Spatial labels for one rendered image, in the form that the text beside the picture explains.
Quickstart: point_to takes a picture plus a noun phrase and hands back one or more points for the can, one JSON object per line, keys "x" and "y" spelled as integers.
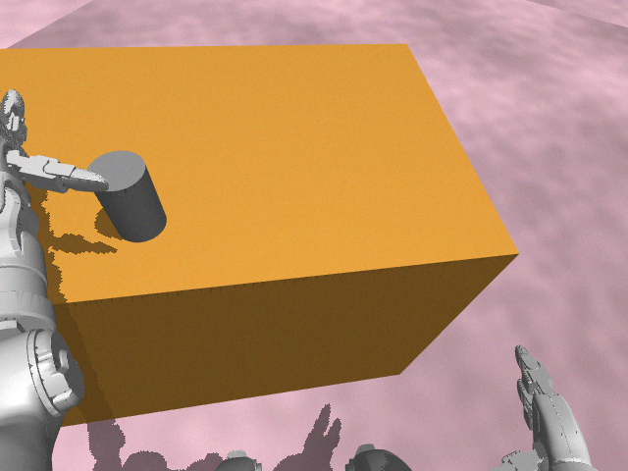
{"x": 131, "y": 201}

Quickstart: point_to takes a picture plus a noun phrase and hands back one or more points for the left robot hand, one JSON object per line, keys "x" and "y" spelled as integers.
{"x": 40, "y": 171}

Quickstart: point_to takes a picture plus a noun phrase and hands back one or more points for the right robot hand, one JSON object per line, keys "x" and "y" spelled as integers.
{"x": 557, "y": 436}

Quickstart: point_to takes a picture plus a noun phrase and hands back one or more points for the left robot arm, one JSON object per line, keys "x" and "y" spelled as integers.
{"x": 39, "y": 379}

